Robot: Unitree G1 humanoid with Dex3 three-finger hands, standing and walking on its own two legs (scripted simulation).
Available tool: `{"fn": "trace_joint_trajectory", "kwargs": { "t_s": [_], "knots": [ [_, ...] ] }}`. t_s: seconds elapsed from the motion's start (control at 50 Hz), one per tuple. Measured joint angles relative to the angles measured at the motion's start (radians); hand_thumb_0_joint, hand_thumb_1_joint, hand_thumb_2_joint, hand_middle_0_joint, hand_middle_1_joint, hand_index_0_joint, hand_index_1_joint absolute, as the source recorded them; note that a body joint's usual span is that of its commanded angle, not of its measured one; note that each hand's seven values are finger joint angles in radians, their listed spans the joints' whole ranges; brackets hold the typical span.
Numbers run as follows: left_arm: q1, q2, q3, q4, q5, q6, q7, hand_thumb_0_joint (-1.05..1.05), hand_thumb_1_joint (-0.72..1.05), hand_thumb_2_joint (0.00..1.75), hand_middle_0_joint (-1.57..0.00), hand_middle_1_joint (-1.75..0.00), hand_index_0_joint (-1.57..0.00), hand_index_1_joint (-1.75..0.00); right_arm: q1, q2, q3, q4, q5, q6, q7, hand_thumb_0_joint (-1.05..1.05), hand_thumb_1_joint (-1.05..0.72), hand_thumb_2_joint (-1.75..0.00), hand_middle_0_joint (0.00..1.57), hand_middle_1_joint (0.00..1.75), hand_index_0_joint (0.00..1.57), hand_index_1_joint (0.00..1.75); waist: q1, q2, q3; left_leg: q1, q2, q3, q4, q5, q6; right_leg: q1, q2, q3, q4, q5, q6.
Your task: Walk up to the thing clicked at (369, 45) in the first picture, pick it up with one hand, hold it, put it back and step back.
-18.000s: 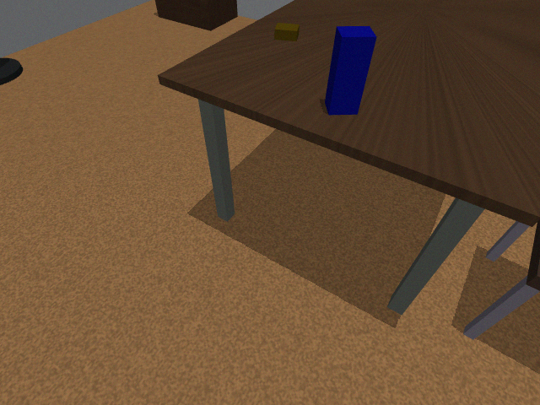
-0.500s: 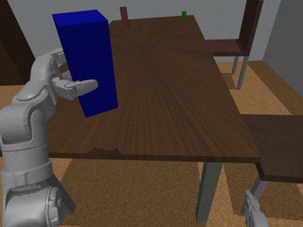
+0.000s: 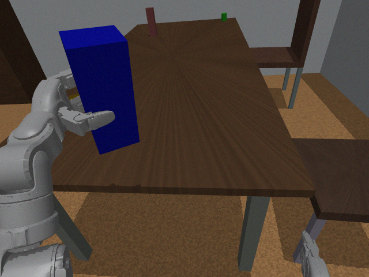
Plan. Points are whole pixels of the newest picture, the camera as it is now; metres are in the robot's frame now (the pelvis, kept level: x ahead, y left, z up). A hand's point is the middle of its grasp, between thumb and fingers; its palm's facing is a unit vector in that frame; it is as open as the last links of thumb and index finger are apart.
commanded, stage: hold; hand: left
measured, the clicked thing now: (106, 96) +0.32 +0.14 +0.31
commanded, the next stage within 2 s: crouch in 1.22 s
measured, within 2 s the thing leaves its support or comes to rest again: neither
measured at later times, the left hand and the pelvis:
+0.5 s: hand (91, 96) +0.33 +0.18 +0.31, palm faces +0.15 -0.99 -0.03, open 10.4 cm; pelvis +0.00 +0.00 +0.00, yaw +0 degrees
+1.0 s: hand (93, 99) +0.32 +0.17 +0.31, palm faces +0.11 -0.99 -0.04, open 10.3 cm; pelvis +0.00 +0.00 +0.00, yaw +0 degrees
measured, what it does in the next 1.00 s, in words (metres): stands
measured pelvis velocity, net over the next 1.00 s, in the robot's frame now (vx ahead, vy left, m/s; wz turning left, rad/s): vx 0.00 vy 0.00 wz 0.00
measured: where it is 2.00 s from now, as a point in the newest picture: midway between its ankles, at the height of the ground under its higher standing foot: outside the picture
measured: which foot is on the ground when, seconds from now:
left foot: down 0.00-1.00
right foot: down 0.00-1.00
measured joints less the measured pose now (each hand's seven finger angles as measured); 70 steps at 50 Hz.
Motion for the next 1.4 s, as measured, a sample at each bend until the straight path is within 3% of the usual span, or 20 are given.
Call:
{"fn": "trace_joint_trajectory", "kwargs": {
  "t_s": [0.16, 0.38, 0.64, 0.88, 1.04, 1.22, 1.4],
  "knots": [
    [-0.030, -0.006, -0.009, 0.020, -0.012, 0.010, 0.003, -0.04, -0.61, 1.04, -0.76, -1.18, -0.83, -1.23, -0.011, 0.008, 0.006, 0.009, -0.001, -0.004, -0.005, -0.02, 0.52, -0.06, 0.05, 0.05, 0.05, 0.05, 0.002, -0.002, -0.003, 0.000, -0.002, -0.002, 0.001, 0.001, 0.000, 0.000, -0.002, -0.002, 0.004, -0.002, 0.000],
    [-0.055, -0.003, -0.003, 0.068, -0.003, 0.000, 0.020, -0.04, -0.61, 1.04, -0.76, -1.19, -0.83, -1.24, 0.002, 0.009, 0.000, -0.008, 0.002, -0.004, 0.003, -0.02, 0.52, -0.06, 0.05, 0.05, 0.05, 0.05, -0.009, -0.005, -0.005, 0.000, 0.000, 0.004, 0.000, 0.002, -0.001, -0.005, 0.000, 0.004, 0.006, 0.000, -0.001],
    [-0.039, 0.014, 0.009, 0.064, 0.011, -0.013, -0.005, -0.04, -0.61, 1.04, -0.76, -1.19, -0.82, -1.24, 0.011, 0.001, 0.006, 0.002, -0.001, -0.006, -0.003, -0.02, 0.51, -0.06, 0.04, 0.05, 0.05, 0.05, -0.001, -0.002, -0.005, -0.002, 0.000, 0.005, 0.001, 0.002, 0.002, -0.004, 0.000, 0.006, 0.001, 0.004, 0.002],
    [-0.002, -0.004, -0.008, -0.012, -0.005, 0.012, -0.011, -0.04, -0.61, 1.04, -0.76, -1.19, -0.83, -1.24, -0.005, 0.014, 0.007, 0.010, -0.001, -0.028, -0.002, -0.02, 0.51, -0.06, 0.05, 0.05, 0.05, 0.05, 0.007, 0.004, -0.004, 0.001, 0.000, 0.004, 0.003, 0.000, 0.001, 0.001, 0.000, 0.004, 0.000, 0.004, 0.002],
    [-0.049, -0.007, -0.008, 0.044, -0.017, 0.019, 0.011, -0.04, -0.61, 1.04, -0.76, -1.19, -0.82, -1.24, -0.012, 0.018, 0.001, 0.019, -0.003, -0.026, -0.004, -0.02, 0.51, -0.06, 0.05, 0.05, 0.05, 0.05, -0.001, 0.001, -0.010, -0.001, -0.001, 0.000, 0.001, 0.004, 0.000, -0.003, -0.001, 0.000, 0.006, 0.001, 0.000],
    [-0.082, 0.011, 0.008, 0.123, 0.010, -0.010, 0.017, -0.04, -0.61, 1.05, -0.75, -1.20, -0.82, -1.25, 0.013, 0.005, 0.006, -0.011, 0.001, -0.010, -0.001, -0.02, 0.51, -0.06, 0.05, 0.05, 0.05, 0.05, -0.009, -0.009, -0.008, 0.002, -0.001, 0.003, -0.006, 0.009, -0.001, -0.004, 0.000, 0.003, 0.005, 0.004, -0.002],
    [-0.037, 0.020, 0.004, 0.071, 0.014, -0.021, -0.016, -0.04, -0.61, 1.04, -0.76, -1.18, -0.83, -1.23, 0.017, 0.003, 0.010, -0.004, -0.001, -0.021, -0.002, -0.02, 0.52, -0.06, 0.05, 0.05, 0.05, 0.05, -0.002, -0.003, 0.000, -0.001, 0.001, 0.004, -0.004, 0.009, 0.000, -0.003, 0.002, 0.005, -0.002, 0.010, 0.000]
  ]
}}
